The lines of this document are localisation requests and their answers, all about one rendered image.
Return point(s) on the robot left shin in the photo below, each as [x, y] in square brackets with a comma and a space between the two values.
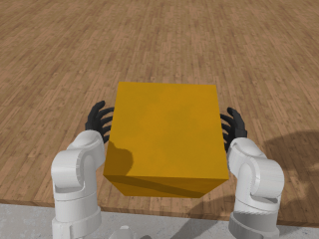
[125, 227]

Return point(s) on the robot left thigh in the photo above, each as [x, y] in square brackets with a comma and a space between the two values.
[124, 234]

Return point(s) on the right robot forearm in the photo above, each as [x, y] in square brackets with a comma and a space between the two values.
[259, 186]

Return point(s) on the left robot hand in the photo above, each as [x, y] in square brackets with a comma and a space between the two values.
[95, 121]

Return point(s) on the right robot hand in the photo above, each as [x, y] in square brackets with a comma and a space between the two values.
[236, 128]

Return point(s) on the left robot forearm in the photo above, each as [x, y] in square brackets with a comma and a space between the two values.
[74, 178]

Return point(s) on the carton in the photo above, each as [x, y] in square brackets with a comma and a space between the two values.
[166, 140]

